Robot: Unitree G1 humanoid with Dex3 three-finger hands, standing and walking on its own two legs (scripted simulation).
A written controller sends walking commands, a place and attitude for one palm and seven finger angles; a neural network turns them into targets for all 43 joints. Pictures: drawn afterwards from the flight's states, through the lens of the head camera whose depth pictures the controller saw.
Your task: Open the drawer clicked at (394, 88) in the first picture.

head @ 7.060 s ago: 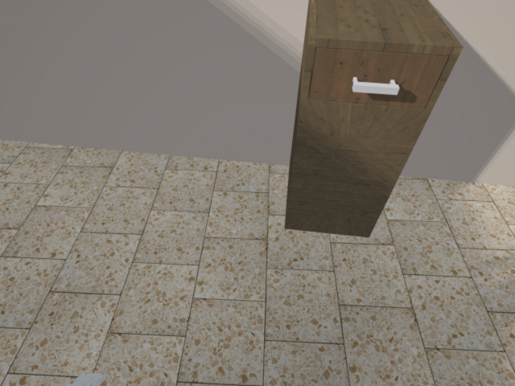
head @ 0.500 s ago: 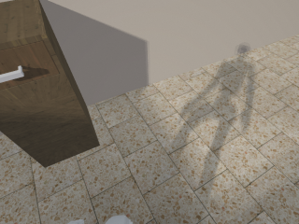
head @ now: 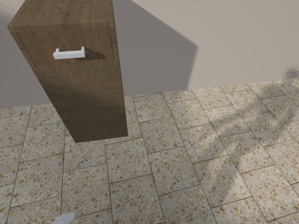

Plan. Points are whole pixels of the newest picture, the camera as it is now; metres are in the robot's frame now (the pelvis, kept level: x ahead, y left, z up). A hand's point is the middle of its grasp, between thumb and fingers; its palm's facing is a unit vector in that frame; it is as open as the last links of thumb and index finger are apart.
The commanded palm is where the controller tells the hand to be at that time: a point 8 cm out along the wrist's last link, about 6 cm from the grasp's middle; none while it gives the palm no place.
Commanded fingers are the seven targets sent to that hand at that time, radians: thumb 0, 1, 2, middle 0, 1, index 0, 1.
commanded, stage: turn to face it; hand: left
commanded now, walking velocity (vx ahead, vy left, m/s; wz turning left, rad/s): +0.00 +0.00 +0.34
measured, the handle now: (70, 52) +0.76 +0.38 +0.02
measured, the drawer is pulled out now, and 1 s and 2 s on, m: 0.00 0.00 0.00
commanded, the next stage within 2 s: take the last steps up to it in 0.22 s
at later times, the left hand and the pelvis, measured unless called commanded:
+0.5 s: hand out of the picture -0.05 +0.18 -0.18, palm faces +0.28 -0.94 -0.21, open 7.3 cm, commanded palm none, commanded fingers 0.00 0.90 0.90 -0.20 -0.30 -0.20 -0.30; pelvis -0.01 -0.01 -0.01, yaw +12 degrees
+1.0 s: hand (92, 221) +0.16 +0.18 -0.17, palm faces +0.25 -0.95 -0.20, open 7.3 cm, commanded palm none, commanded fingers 0.00 0.90 0.90 -0.20 -0.30 -0.20 -0.30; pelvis +0.12 -0.01 -0.02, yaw +13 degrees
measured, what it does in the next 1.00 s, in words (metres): walks ahead: right foot, then left foot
